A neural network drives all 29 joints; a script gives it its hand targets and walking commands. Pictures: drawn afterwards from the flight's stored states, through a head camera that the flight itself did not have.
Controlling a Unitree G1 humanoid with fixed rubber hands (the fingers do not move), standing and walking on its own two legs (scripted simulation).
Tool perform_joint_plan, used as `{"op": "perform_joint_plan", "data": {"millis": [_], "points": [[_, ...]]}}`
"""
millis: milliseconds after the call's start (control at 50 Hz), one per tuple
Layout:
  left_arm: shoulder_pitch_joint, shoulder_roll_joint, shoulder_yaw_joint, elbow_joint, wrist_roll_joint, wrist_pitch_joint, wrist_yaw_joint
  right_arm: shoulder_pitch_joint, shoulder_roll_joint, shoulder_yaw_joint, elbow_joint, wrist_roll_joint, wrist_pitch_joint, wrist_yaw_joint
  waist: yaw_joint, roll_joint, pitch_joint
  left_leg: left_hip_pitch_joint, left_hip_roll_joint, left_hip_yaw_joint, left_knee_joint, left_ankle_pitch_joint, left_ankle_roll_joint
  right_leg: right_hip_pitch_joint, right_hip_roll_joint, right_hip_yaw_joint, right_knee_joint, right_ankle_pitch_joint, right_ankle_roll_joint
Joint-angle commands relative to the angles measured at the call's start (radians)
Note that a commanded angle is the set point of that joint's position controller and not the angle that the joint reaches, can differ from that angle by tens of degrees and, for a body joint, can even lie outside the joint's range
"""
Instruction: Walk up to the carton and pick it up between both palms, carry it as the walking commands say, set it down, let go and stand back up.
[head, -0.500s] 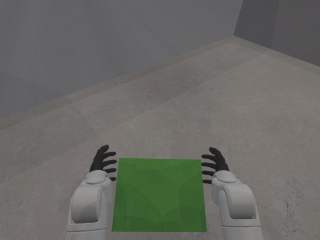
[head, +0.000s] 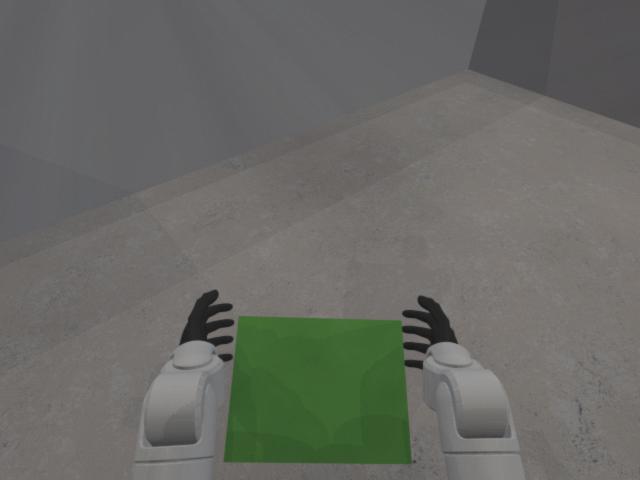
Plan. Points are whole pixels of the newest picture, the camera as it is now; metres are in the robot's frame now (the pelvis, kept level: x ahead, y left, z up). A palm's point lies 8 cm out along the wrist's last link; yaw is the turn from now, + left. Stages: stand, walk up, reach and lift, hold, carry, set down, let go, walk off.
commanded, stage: carry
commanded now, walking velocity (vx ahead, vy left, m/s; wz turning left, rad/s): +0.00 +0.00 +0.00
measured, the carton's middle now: (316, 390) +0.29 +0.01 -0.06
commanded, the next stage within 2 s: hold in 0.58 s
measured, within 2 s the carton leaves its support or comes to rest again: neither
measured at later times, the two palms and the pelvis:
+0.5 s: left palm (198, 352) +0.28 +0.15 +0.07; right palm (439, 356) +0.27 -0.14 +0.06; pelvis +0.00 +0.00 +0.00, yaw +0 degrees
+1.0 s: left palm (198, 389) +0.25 +0.15 +0.04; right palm (442, 378) +0.26 -0.14 +0.04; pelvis -0.04 -0.01 +0.00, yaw +0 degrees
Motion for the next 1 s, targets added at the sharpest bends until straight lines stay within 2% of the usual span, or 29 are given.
{"op": "perform_joint_plan", "data": {"millis": [0,20,40,80,100,120,160,200,260,280,320,340,360,460,480,520,540,560,580,600,620,660,680,720,780,820,900,960,980], "points": [[-0.356,-0.783,-0.396,0.035,-0.255,-0.052,-0.206,-0.415,0.730,0.344,-0.083,0.204,-0.079,0.219,0.003,-0.012,-0.247,0.199,0.118,-0.126,-0.062,0.178,0.019,0.018,-0.103,0.062,-0.086,0.267,-0.049],[-0.370,-0.819,-0.438,-0.059,-0.289,-0.056,-0.201,-0.439,0.758,0.378,-0.188,0.243,-0.082,0.214,0.003,0.028,-0.234,0.201,0.121,-0.135,-0.078,0.174,0.021,-0.004,-0.100,0.067,-0.083,0.243,-0.049],[-0.333,-0.753,-0.360,0.095,-0.228,-0.058,-0.206,-0.407,0.696,0.314,-0.032,0.183,-0.084,0.217,0.004,0.000,-0.236,0.198,0.119,-0.133,-0.070,0.140,0.023,0.005,-0.101,0.070,-0.094,0.233,-0.055],[-0.353,-0.795,-0.418,0.004,-0.262,-0.067,-0.211,-0.400,0.745,0.355,-0.089,0.214,-0.089,0.224,0.005,0.013,-0.226,0.195,0.115,-0.134,-0.079,0.097,0.022,-0.004,-0.103,0.072,-0.097,0.211,-0.052],[-0.337,-0.762,-0.382,0.069,-0.236,-0.069,-0.214,-0.407,0.715,0.334,-0.052,0.187,-0.095,0.224,0.006,-0.024,-0.221,0.184,0.116,-0.137,-0.079,0.073,0.022,-0.003,-0.101,0.072,-0.103,0.187,-0.054],[-0.366,-0.831,-0.449,-0.075,-0.305,-0.067,-0.208,-0.444,0.776,0.395,-0.211,0.248,-0.095,0.213,0.004,-0.020,-0.239,0.196,0.116,-0.137,-0.068,0.107,0.022,0.005,-0.096,0.065,-0.099,0.201,-0.051],[-0.325,-0.769,-0.383,0.052,-0.244,-0.068,-0.208,-0.432,0.716,0.346,-0.092,0.207,-0.097,0.215,0.005,-0.007,-0.236,0.211,0.119,-0.137,-0.068,0.153,0.028,0.000,-0.090,0.065,-0.087,0.228,-0.051],[-0.357,-0.787,-0.415,-0.008,-0.267,-0.070,-0.202,-0.419,0.725,0.346,-0.126,0.223,-0.096,0.216,0.005,0.059,-0.228,0.221,0.123,-0.145,-0.082,0.156,0.029,-0.031,-0.090,0.070,-0.086,0.205,-0.051],[-0.373,-0.819,-0.444,-0.048,-0.288,-0.063,-0.204,-0.441,0.752,0.371,-0.181,0.230,-0.092,0.216,0.005,0.018,-0.237,0.209,0.128,-0.145,-0.089,0.140,0.033,-0.020,-0.088,0.063,-0.090,0.192,-0.048],[-0.327,-0.764,-0.373,0.108,-0.228,-0.065,-0.208,-0.396,0.701,0.307,-0.007,0.183,-0.092,0.219,0.007,0.037,-0.212,0.193,0.123,-0.144,-0.099,0.080,0.033,-0.030,-0.087,0.073,-0.103,0.156,-0.054],[-0.350,-0.790,-0.412,-0.011,-0.264,-0.074,-0.204,-0.445,0.740,0.368,-0.152,0.227,-0.102,0.218,0.006,0.010,-0.229,0.188,0.126,-0.144,-0.097,0.086,0.031,-0.006,-0.095,0.062,-0.095,0.178,-0.049],[-0.347,-0.768,-0.376,0.076,-0.236,-0.081,-0.206,-0.425,0.708,0.318,-0.054,0.191,-0.106,0.219,0.005,0.013,-0.232,0.213,0.118,-0.137,-0.089,0.123,0.028,-0.017,-0.088,0.068,-0.096,0.189,-0.051],[-0.383,-0.765,-0.397,-0.002,-0.265,-0.083,-0.207,-0.439,0.718,0.330,-0.109,0.210,-0.110,0.216,0.002,0.005,-0.213,0.194,0.120,-0.142,-0.086,0.093,0.026,-0.020,-0.092,0.069,-0.107,0.185,-0.045],[-0.352,-0.778,-0.396,0.035,-0.257,-0.083,-0.209,-0.435,0.722,0.343,-0.104,0.207,-0.111,0.215,0.005,-0.009,-0.226,0.199,0.120,-0.144,-0.090,0.121,0.029,-0.006,-0.089,0.060,-0.097,0.175,-0.050],[-0.323,-0.749,-0.365,0.103,-0.222,-0.093,-0.210,-0.415,0.696,0.319,-0.034,0.183,-0.120,0.223,0.006,0.012,-0.240,0.234,0.119,-0.138,-0.074,0.162,0.029,-0.019,-0.087,0.062,-0.093,0.203,-0.052],[-0.345,-0.805,-0.432,-0.029,-0.276,-0.095,-0.205,-0.423,0.749,0.376,-0.160,0.237,-0.120,0.221,0.005,0.012,-0.241,0.232,0.128,-0.143,-0.079,0.222,0.028,-0.018,-0.079,0.048,-0.074,0.206,-0.046],[-0.315,-0.741,-0.352,0.129,-0.213,-0.098,-0.212,-0.396,0.686,0.309,-0.001,0.178,-0.123,0.225,0.005,-0.009,-0.234,0.222,0.125,-0.134,-0.069,0.197,0.029,-0.007,-0.083,0.059,-0.084,0.224,-0.054],[-0.329,-0.795,-0.401,0.063,-0.243,-0.100,-0.215,-0.439,0.721,0.352,-0.110,0.207,-0.129,0.227,0.006,0.008,-0.223,0.225,0.122,-0.133,-0.075,0.182,0.028,-0.016,-0.083,0.056,-0.094,0.194,-0.050],[-0.198,-0.573,-0.190,0.414,-0.051,-0.139,-0.209,-0.271,0.458,0.140,0.241,-0.002,-0.170,0.245,-0.004,0.023,0.164,0.326,-0.083,-0.283,-0.152,0.156,0.002,-0.036,0.087,0.039,-0.147,0.072,-0.062],[-0.283,-0.570,-0.264,0.417,-0.080,-0.202,-0.211,-0.330,0.452,0.191,0.202,0.031,-0.237,0.255,-0.010,0.037,0.087,0.341,-0.080,-0.296,-0.152,0.234,-0.007,-0.008,0.094,0.049,-0.136,0.094,-0.052],[-0.225,-0.600,-0.307,0.364,-0.103,-0.239,-0.219,-0.362,0.460,0.281,0.065,0.064,-0.283,0.263,-0.006,-0.012,0.008,0.382,-0.071,-0.319,-0.147,0.334,0.001,0.006,0.089,0.057,-0.126,0.165,-0.041],[-0.332,-0.720,-0.443,0.164,-0.160,-0.290,-0.253,-0.375,0.605,0.371,-0.017,0.109,-0.328,0.295,-0.032,0.038,-0.170,0.502,-0.067,-0.346,-0.115,0.583,-0.012,0.026,0.091,0.077,-0.105,0.341,-0.020],[-0.336,-0.762,-0.469,0.159,-0.178,-0.302,-0.267,-0.400,0.637,0.394,-0.048,0.125,-0.342,0.304,-0.034,0.029,-0.278,0.530,-0.075,-0.352,-0.101,0.651,-0.012,0.088,0.091,0.083,-0.095,0.422,-0.023],[-0.342,-0.828,-0.491,0.114,-0.180,-0.326,-0.273,-0.527,0.657,0.466,-0.113,0.183,-0.382,0.334,0.017,0.051,-0.403,0.563,-0.072,-0.373,-0.080,0.773,-0.021,0.108,0.102,0.080,-0.065,0.431,-0.023],[-0.323,-0.856,-0.462,0.182,-0.162,-0.321,-0.266,-0.561,0.662,0.497,-0.058,0.196,-0.389,0.361,0.073,0.088,-0.360,0.561,-0.086,-0.359,-0.085,0.686,-0.030,0.090,0.097,0.089,-0.087,0.324,-0.038],[-0.283,-0.866,-0.418,0.282,-0.143,-0.311,-0.273,-0.574,0.676,0.501,0.007,0.183,-0.377,0.367,0.093,0.020,-0.276,0.520,-0.087,-0.350,-0.106,0.593,-0.020,0.089,0.094,0.082,-0.109,0.276,-0.047],[-0.361,-0.812,-0.371,0.317,-0.132,-0.309,-0.285,-0.570,0.694,0.460,0.118,0.159,-0.362,0.379,0.101,-0.006,-0.205,0.462,-0.091,-0.345,-0.126,0.368,-0.008,0.061,0.086,0.088,-0.107,0.137,-0.058],[-0.452,-0.827,-0.387,0.320,-0.158,-0.301,-0.302,-0.551,0.733,0.405,0.212,0.124,-0.354,0.378,0.055,-0.027,-0.178,0.452,-0.102,-0.325,-0.133,0.294,-0.006,0.061,0.079,0.088,-0.118,0.098,-0.068],[-0.475,-0.864,-0.391,0.315,-0.164,-0.305,-0.310,-0.583,0.761,0.412,0.206,0.134,-0.364,0.383,0.062,-0.021,-0.184,0.444,-0.099,-0.329,-0.127,0.298,-0.006,0.063,0.075,0.088,-0.105,0.103,-0.072]]}}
